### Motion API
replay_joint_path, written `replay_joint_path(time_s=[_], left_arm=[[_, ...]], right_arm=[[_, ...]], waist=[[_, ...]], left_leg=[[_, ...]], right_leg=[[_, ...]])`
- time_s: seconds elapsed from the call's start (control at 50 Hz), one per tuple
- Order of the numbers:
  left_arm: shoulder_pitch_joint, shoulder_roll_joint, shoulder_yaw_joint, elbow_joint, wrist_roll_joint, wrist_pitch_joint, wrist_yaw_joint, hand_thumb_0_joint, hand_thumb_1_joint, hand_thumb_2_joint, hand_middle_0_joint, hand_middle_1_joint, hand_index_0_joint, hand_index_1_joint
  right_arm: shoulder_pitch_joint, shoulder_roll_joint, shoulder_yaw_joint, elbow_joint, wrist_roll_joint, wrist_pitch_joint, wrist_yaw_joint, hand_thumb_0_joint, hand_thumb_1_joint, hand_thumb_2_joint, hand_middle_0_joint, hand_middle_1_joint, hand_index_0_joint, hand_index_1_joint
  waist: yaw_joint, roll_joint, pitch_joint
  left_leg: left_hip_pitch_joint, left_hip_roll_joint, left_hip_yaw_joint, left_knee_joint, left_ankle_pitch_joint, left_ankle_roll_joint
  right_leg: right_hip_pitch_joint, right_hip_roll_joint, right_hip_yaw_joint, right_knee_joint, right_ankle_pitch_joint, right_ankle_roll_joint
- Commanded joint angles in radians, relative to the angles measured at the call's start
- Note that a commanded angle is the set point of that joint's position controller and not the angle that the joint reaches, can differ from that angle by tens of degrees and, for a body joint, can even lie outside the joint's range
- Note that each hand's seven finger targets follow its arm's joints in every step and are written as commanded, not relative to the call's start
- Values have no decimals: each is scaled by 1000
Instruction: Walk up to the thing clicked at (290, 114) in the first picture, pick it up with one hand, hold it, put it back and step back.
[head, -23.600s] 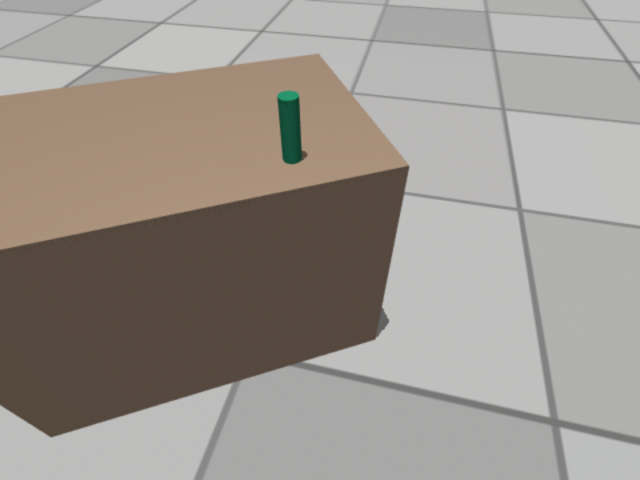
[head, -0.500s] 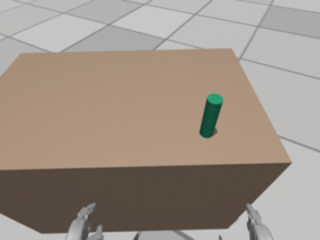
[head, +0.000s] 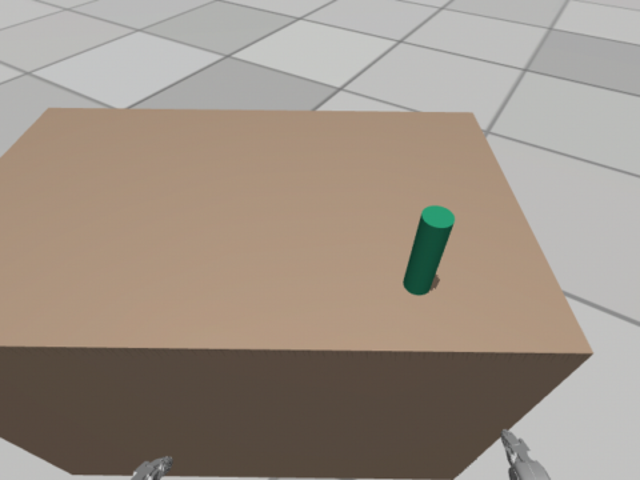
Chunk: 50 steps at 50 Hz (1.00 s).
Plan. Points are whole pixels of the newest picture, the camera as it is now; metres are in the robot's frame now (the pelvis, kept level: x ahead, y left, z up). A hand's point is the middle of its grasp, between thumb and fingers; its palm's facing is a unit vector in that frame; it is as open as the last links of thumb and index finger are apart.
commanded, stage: home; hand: right
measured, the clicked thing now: (426, 253) +0.43 -0.13 +0.05
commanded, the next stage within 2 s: stand in 1.72 s
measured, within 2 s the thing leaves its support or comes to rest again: neither
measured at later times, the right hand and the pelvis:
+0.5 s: hand out of the picture +0.01 -0.25 -0.14, palm faces -0.05 +0.93 -0.38, open 17.3 cm; pelvis -0.03 +0.01 +0.01, yaw +1 degrees
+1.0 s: hand out of the picture +0.04 -0.24 -0.14, palm faces -0.04 +0.93 -0.36, open 17.3 cm; pelvis -0.03 +0.01 +0.01, yaw +1 degrees
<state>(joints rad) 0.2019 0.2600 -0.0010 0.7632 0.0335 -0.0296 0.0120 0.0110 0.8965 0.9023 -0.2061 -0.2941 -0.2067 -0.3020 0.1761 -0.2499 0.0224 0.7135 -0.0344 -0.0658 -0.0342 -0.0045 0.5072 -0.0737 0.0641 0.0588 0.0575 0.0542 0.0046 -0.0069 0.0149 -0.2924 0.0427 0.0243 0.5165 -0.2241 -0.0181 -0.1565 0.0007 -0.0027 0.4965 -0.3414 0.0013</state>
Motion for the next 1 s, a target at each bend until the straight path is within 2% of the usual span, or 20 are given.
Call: replay_joint_path(time_s=[0.0,0.02,0.06,0.1,0.14,0.18,0.26,0.3,0.34,0.4,0.44,0.48,0.5,0.54,0.6,0.64,0.72,0.84,0.94,0.98], left_arm=[[-7,244,68,-22,-1,-14,3,0,897,900,-200,-296,-200,-297],[-21,249,67,-10,1,-11,2,0,897,901,-200,-296,-200,-297],[-22,253,62,25,1,-6,-3,0,897,900,-200,-295,-199,-296],[-23,261,56,60,-2,-1,-5,0,896,900,-200,-295,-199,-296],[-43,275,52,87,-3,0,-7,0,897,900,-200,-295,-199,-297],[-50,285,47,117,-4,3,-8,0,897,900,-200,-295,-199,-296],[-60,315,42,166,-6,6,-10,0,897,900,-200,-295,-199,-296],[-54,316,39,190,-8,12,-13,0,897,900,-200,-294,-199,-296],[-30,319,36,213,-7,13,-15,0,897,900,-200,-295,-199,-296],[-25,329,37,238,-6,14,-17,0,897,900,-200,-295,-199,-296],[-17,327,35,247,-8,8,-18,0,897,900,-200,-295,-199,-296],[-28,324,36,257,-10,9,-18,0,897,900,-200,-295,-199,-296],[-9,326,37,264,-11,9,-17,0,897,900,-200,-295,-199,-296],[-16,319,36,271,-14,5,-17,0,897,900,-200,-295,-199,-296],[-7,318,36,281,-13,4,-15,0,897,900,-200,-295,-199,-296],[-14,317,39,286,-13,6,-13,0,897,900,-200,-295,-199,-296],[-6,313,38,287,-14,5,-12,0,897,900,-200,-295,-199,-296],[-13,306,36,290,-13,7,-11,0,897,900,-200,-294,-199,-296],[-28,314,40,284,-16,4,-8,0,897,900,-200,-294,-199,-296],[-32,309,40,288,-15,6,-9,0,897,900,-200,-294,-199,-296]], right_arm=[[-17,-229,-68,23,9,-8,17,0,534,-64,55,56,54,55],[-22,-242,-66,45,9,-3,19,0,581,-36,50,47,50,47],[-40,-262,-61,91,9,0,21,0,549,-56,53,53,53,53],[-52,-279,-55,132,13,6,24,0,564,-47,52,51,52,51],[-62,-291,-52,167,16,13,26,0,556,-51,52,52,52,52],[-72,-305,-47,203,16,17,26,0,546,-58,54,54,54,54],[-67,-328,-42,260,18,26,28,0,535,-64,55,56,55,56],[-70,-348,-43,281,17,27,28,0,533,-65,55,56,55,56],[-79,-358,-44,296,15,31,29,0,543,-59,54,54,54,54],[-68,-363,-45,314,15,36,32,0,539,-62,54,55,54,55],[-71,-356,-46,319,19,33,34,0,525,-70,56,57,56,57],[-56,-353,-43,331,16,32,34,0,508,-80,58,60,58,60],[-68,-359,-47,331,17,33,32,0,529,-68,55,57,55,57],[-59,-352,-46,336,18,32,33,0,514,-76,57,59,57,59],[-60,-345,-46,339,19,31,31,0,513,-77,57,59,57,59],[-52,-341,-47,345,21,34,31,0,528,-68,55,57,55,57],[-60,-341,-49,346,24,34,30,0,528,-68,55,57,55,57],[-71,-335,-49,344,25,38,30,0,523,-71,56,58,56,58],[-78,-329,-49,346,26,36,30,0,521,-73,56,58,56,58],[-74,-330,-47,349,26,37,31,0,507,-81,58,61,58,60]], waist=[[-8,1,-122],[-6,11,-98],[0,16,-87],[2,23,-48],[-5,-1,-51],[-5,3,-31],[-13,5,5],[-12,53,25],[-6,44,47],[-8,31,49],[-7,22,6],[-14,44,31],[-7,40,23],[-9,35,9],[-11,29,10],[-17,17,38],[-11,24,23],[-15,16,47],[-14,11,7],[-16,22,27]], left_leg=[[168,72,-50,6,390,66],[133,75,-56,-15,350,65],[148,81,-71,-29,377,66],[137,84,-84,-62,310,62],[141,81,-89,-69,289,60],[142,84,-98,-92,253,58],[131,77,-109,-151,121,50],[117,88,-134,-204,3,53],[88,90,-149,-232,-97,53],[74,89,-160,-250,-166,53],[132,85,-147,-221,-81,54],[99,89,-160,-257,-122,52],[116,90,-162,-245,-124,54],[118,87,-151,-235,-63,58],[143,87,-149,-226,-42,56],[137,84,-151,-231,-62,53],[151,86,-146,-227,-27,53],[147,81,-142,-227,-40,48],[171,83,-128,-203,62,52],[146,82,-135,-227,16,51]], right_leg=[[-39,-102,59,-77,439,-10],[-25,-101,59,-88,385,-12],[-18,-102,59,-94,367,-18],[-29,-98,63,-127,271,-19],[-9,-105,69,-148,279,-23],[-9,-105,75,-172,235,-26],[-22,-105,85,-216,127,-31],[-25,-92,77,-210,73,-31],[-35,-89,73,-224,18,-30],[-47,-90,79,-234,-36,-34],[-45,-103,91,-246,14,-39],[-39,-91,80,-229,18,-34],[-51,-94,85,-239,7,-34],[-24,-105,93,-242,54,-35],[-43,-106,94,-246,66,-31],[-65,-104,93,-248,41,-31],[-53,-107,93,-246,72,-30],[-76,-106,88,-257,34,-30],[-32,-118,91,-252,114,-28],[-27,-114,85,-245,95,-26]])
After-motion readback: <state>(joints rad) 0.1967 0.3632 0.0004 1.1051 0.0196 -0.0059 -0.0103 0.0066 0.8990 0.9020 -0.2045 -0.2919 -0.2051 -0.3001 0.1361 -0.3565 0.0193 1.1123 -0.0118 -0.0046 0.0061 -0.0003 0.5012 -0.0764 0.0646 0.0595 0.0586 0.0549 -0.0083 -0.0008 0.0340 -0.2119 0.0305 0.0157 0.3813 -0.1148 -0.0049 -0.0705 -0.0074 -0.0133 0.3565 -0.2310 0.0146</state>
